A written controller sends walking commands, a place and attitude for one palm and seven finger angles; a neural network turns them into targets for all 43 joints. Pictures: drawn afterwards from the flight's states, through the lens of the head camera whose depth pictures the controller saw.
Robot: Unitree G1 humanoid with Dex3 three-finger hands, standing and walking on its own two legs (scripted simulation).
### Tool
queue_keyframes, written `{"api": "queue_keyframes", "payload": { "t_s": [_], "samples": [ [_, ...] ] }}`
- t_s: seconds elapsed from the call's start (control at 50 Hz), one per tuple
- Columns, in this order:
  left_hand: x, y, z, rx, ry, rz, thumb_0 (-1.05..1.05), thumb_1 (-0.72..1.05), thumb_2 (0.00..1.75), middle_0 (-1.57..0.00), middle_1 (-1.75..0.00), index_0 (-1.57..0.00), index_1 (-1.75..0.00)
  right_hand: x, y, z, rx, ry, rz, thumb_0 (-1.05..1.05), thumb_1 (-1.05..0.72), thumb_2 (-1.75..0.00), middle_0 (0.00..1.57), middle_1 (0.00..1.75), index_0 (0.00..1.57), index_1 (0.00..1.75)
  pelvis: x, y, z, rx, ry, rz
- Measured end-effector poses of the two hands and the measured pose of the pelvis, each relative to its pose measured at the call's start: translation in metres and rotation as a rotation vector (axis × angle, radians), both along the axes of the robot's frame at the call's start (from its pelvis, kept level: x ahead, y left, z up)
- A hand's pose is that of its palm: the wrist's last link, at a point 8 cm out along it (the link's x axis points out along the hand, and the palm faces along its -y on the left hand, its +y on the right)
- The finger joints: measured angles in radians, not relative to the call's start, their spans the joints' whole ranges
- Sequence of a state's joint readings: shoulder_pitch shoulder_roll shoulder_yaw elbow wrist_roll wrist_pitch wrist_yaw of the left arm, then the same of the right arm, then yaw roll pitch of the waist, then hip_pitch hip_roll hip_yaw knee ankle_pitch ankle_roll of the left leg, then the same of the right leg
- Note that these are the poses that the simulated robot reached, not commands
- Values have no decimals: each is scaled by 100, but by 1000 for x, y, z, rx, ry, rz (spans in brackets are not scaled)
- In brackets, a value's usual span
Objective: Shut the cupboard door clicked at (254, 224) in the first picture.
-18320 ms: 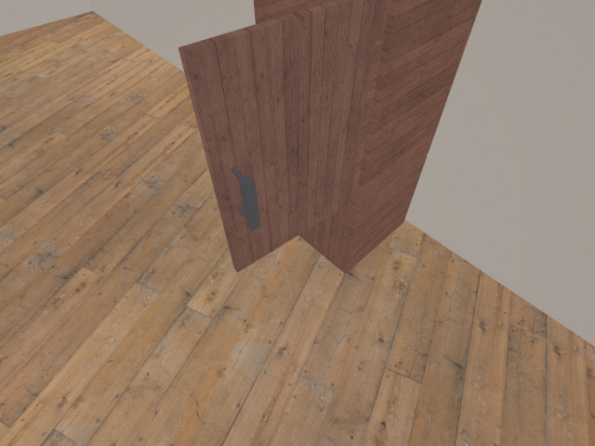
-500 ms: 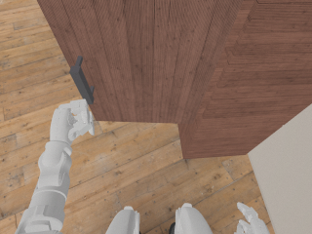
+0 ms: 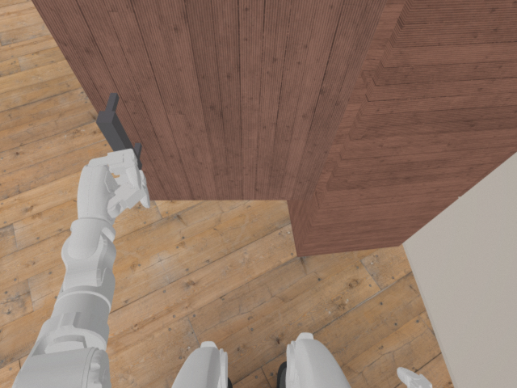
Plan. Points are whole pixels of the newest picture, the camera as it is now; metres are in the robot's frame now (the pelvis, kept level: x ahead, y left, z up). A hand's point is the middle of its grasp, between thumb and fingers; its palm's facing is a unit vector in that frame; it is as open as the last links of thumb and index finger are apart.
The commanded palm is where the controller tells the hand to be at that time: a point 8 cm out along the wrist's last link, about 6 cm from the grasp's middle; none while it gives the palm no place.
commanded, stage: bring the fist close to the handle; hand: left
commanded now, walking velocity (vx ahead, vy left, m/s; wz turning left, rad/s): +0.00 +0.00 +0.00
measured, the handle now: (124, 136) +0.51 +0.22 +0.03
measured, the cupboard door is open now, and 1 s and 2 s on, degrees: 84 74 65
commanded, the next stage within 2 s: push the door shut along its arc in 0.04 s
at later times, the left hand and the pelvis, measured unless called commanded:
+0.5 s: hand (145, 166) +0.44 +0.18 +0.04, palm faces -0.06 -1.00 -0.04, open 3.1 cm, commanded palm +0.43 +0.22 +0.04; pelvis -0.01 +0.00 -0.01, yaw +1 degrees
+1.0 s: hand (154, 140) +0.50 +0.17 +0.04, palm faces -0.19 -0.98 -0.04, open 3.1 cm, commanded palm +0.51 +0.20 +0.04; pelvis -0.02 +0.01 -0.02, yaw +0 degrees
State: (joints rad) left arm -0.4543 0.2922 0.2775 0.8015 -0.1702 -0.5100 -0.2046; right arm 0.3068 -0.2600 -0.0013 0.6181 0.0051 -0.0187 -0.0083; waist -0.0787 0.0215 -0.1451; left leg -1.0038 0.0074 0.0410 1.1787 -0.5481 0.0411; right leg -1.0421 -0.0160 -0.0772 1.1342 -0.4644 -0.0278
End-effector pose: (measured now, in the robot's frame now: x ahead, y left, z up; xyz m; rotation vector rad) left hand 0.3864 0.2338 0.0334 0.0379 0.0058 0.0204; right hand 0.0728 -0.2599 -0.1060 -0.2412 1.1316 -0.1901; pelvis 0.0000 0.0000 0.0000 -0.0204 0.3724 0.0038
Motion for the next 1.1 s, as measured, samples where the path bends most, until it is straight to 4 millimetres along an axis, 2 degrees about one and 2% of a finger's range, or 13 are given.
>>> {"api": "queue_keyframes", "payload": {
  "t_s": [0.24,0.38,0.48,0.82,1.02,1.1],
  "samples": [
    [9,3,2,2,0,-17,2,90,90,-130,-150,-130,-150,20,0,2,-6,-50,21,0,-90,-90,20,30,20,30,-1,-1,-2,-2,3,4],
    [25,0,4,2,8,-63,2,90,90,-130,-150,-130,-150,18,-1,-2,-13,-36,27,0,-90,-90,20,30,20,30,-4,-2,-5,-6,10,13],
    [39,0,5,2,8,-82,2,90,90,-130,-150,-131,-150,5,-3,-6,-18,-1,12,0,-90,-90,20,30,20,30,-6,-1,-8,-8,24,12],
    [76,3,7,12,34,-165,2,90,90,-130,-150,-133,-150,-60,-9,-11,-59,164,-40,0,-90,-90,20,30,20,30,-17,1,-19,-31,65,23],
    [103,-5,7,8,46,-214,2,90,90,-130,-150,-130,-150,-82,-6,-10,-78,205,-60,0,-90,-90,20,30,20,30,-20,7,-25,-44,93,20],
    [117,-14,6,10,53,-259,2,90,90,-130,-150,-130,-150,-88,-2,-10,-83,216,-72,0,-90,-90,20,30,20,30,-20,9,-28,-50,108,15]
  ]
}}
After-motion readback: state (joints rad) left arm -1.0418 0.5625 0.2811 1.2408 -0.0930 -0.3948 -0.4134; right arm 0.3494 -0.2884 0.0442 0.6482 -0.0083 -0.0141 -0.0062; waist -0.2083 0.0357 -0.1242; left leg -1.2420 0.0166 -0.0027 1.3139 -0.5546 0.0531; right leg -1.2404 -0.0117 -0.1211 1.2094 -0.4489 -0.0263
